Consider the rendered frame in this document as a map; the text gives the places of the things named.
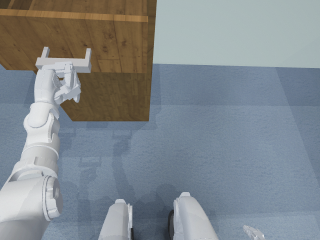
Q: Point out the robot right hand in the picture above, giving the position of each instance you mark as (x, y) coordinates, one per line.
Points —
(254, 234)

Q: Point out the left robot forearm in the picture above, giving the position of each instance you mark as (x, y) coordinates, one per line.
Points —
(41, 150)

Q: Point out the robot left upper arm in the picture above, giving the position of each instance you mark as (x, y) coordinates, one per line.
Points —
(28, 206)

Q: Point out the drawer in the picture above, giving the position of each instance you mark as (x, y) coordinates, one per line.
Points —
(116, 31)

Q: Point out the handle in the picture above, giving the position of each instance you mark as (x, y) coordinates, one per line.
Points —
(81, 65)

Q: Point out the robot right shin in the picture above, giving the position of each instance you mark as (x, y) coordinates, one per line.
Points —
(178, 228)

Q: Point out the robot left hand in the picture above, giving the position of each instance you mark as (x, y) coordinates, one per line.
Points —
(47, 84)

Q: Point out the cabinet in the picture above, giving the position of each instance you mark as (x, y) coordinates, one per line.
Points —
(113, 96)

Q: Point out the right robot thigh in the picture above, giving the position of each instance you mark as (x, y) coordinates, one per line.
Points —
(195, 223)

